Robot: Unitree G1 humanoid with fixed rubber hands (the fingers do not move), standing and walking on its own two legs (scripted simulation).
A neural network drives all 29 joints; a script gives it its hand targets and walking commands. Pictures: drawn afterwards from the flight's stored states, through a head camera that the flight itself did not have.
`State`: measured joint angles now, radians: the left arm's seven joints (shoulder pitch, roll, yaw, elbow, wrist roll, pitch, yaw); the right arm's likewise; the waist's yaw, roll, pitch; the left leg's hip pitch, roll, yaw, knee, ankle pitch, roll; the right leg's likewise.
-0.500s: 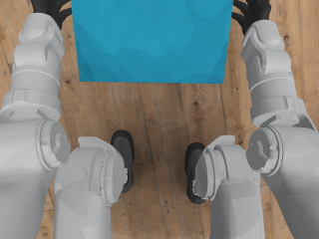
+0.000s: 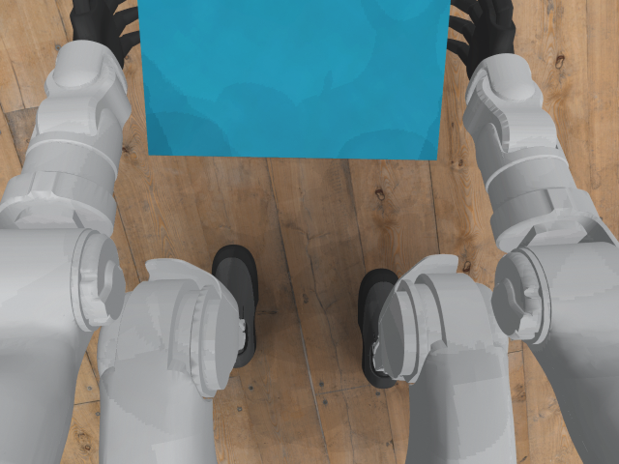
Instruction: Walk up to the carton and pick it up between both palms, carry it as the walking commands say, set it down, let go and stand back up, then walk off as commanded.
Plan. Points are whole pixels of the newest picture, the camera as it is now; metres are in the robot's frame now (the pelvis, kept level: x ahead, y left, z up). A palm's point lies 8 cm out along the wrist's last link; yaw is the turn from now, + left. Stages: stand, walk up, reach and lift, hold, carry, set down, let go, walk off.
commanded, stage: set down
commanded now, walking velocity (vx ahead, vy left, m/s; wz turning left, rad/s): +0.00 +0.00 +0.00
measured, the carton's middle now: (296, 74) +0.51 +0.04 -0.26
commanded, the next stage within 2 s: let go in 2.00 s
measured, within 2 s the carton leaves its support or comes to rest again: neither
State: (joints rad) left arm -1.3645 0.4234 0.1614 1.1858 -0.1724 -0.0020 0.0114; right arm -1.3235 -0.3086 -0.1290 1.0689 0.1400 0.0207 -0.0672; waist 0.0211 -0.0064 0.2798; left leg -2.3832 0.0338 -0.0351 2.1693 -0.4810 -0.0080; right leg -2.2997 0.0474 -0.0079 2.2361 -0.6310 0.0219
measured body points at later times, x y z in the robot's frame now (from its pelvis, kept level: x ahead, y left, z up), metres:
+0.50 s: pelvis -0.01 +0.00 -0.01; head +0.35 +0.02 +0.25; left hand +0.51 +0.27 -0.19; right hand +0.52 -0.18 -0.20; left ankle +0.13 +0.13 -0.33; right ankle +0.10 -0.12 -0.33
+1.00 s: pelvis +0.00 +0.00 +0.04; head +0.34 +0.02 +0.34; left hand +0.52 +0.28 -0.09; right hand +0.54 -0.20 -0.08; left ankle +0.13 +0.13 -0.33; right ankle +0.09 -0.12 -0.33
